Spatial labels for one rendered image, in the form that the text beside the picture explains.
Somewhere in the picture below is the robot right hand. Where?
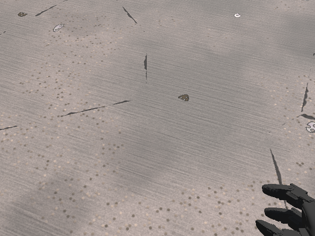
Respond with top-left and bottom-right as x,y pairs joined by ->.
255,183 -> 315,236

